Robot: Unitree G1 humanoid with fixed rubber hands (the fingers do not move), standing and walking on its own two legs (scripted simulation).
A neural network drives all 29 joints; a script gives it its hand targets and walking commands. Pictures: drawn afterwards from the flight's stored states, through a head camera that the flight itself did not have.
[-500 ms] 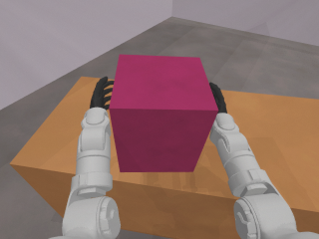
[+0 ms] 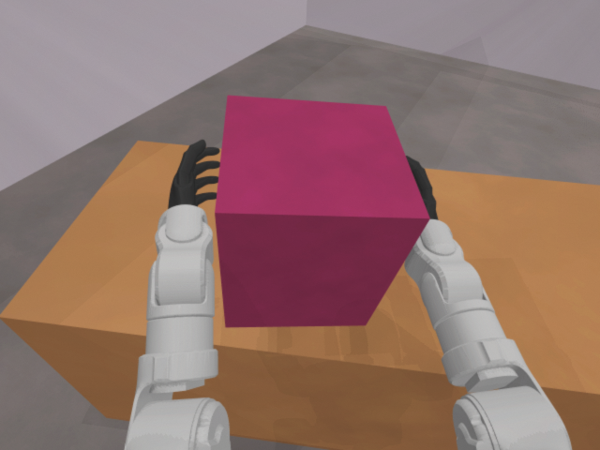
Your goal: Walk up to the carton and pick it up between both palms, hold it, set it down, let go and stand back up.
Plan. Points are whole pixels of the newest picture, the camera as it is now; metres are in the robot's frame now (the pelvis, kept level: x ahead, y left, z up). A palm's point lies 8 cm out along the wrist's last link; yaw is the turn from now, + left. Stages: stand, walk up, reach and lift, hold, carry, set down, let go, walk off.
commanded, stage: reach and lift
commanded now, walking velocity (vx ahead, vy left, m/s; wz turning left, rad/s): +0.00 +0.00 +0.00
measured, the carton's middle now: (302, 220) +0.38 -0.02 +0.12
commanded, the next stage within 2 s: hold in 0.32 s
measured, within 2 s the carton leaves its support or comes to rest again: neither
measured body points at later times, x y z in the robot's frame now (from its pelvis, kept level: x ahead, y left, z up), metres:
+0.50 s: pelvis -0.02 -0.01 +0.00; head -0.06 +0.02 +0.45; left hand +0.37 +0.15 +0.20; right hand +0.36 -0.16 +0.18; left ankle -0.01 +0.11 -0.75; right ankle +0.02 -0.14 -0.75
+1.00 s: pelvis -0.02 -0.01 +0.00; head -0.06 +0.02 +0.45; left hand +0.36 +0.15 +0.20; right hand +0.36 -0.15 +0.19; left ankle -0.01 +0.11 -0.75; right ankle +0.02 -0.14 -0.75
